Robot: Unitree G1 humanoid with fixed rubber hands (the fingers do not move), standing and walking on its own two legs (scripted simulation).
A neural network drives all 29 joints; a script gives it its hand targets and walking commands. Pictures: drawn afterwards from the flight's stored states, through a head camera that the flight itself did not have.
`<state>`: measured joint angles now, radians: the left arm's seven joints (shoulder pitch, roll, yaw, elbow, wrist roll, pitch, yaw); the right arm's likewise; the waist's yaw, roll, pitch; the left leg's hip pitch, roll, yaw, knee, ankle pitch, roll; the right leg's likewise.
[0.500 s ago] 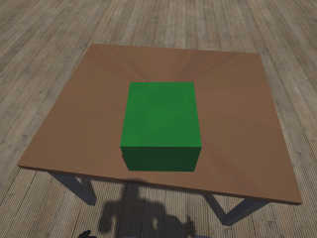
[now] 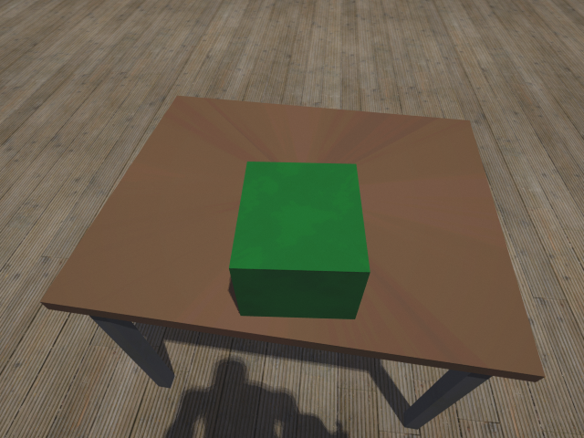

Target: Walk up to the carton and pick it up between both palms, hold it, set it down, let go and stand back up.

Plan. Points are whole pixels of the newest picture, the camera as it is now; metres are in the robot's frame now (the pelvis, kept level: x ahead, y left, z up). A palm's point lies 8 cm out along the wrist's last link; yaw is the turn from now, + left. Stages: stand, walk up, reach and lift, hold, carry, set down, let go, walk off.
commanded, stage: walk up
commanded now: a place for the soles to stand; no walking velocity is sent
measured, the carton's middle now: (299, 238) +0.46 +0.01 -0.05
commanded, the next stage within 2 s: none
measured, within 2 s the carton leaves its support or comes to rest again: neither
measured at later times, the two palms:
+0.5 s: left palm out of the picture +0.03 +0.30 -0.13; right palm out of the picture -0.02 -0.22 -0.12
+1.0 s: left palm out of the picture -0.05 +0.25 -0.14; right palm out of the picture -0.08 -0.21 -0.14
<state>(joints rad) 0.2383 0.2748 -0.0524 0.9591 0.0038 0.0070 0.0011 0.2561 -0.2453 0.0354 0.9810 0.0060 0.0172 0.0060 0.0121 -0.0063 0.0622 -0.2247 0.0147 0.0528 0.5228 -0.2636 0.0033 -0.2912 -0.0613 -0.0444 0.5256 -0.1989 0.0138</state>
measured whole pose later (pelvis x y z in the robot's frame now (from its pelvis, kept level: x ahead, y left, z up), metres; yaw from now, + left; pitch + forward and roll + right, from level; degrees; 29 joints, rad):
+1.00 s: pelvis -0.06 +0.03 +0.00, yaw -5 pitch -1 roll +1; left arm 0.35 0.19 -0.05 1.04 0.01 -0.03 0.01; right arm 0.30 -0.21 0.04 1.07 -0.01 0.00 -0.01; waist 0.00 -0.01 0.01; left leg -0.22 0.00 0.14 0.45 -0.21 0.04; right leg -0.16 0.02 0.07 0.50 -0.31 -0.01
